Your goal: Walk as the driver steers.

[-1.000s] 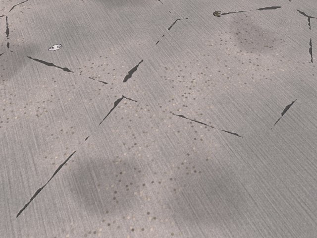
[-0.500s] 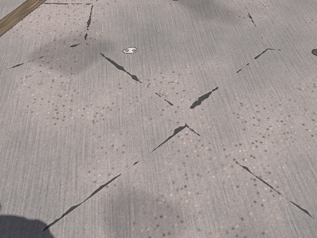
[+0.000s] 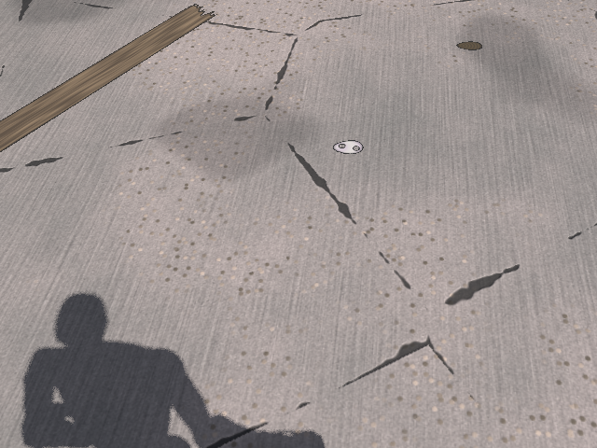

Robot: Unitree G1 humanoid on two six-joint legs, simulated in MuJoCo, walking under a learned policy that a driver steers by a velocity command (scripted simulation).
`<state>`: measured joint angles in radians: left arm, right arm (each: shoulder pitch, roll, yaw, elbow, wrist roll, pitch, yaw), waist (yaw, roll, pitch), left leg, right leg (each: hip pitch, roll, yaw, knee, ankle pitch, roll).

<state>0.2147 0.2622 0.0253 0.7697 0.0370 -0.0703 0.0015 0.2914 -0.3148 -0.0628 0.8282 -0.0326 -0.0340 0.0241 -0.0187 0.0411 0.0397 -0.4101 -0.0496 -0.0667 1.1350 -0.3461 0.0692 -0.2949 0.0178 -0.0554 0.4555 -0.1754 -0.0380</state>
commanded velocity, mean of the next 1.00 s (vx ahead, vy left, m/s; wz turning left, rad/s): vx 0.50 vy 0.00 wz -0.33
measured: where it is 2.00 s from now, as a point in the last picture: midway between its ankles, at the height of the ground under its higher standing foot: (404, 298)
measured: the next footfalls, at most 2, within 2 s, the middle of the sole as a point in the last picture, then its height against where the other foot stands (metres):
left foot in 0.32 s outside the picture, level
right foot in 0.84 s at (385, 423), level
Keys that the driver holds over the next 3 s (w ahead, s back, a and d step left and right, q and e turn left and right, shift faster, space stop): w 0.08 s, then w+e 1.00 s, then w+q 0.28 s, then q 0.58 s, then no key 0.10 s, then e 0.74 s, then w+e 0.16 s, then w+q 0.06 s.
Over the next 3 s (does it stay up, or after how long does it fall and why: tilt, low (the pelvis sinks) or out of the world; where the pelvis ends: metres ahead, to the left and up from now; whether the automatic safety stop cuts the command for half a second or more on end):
stays up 0.81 -0.26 0.00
